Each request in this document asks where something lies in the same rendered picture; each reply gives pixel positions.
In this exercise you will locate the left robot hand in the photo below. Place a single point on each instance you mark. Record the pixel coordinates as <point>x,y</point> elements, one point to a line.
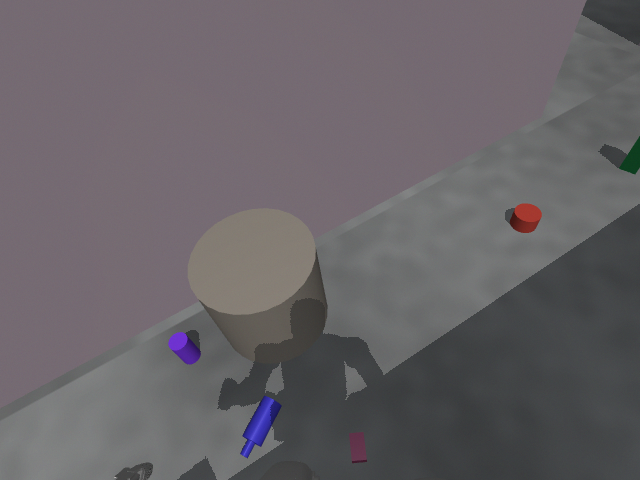
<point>138,472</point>

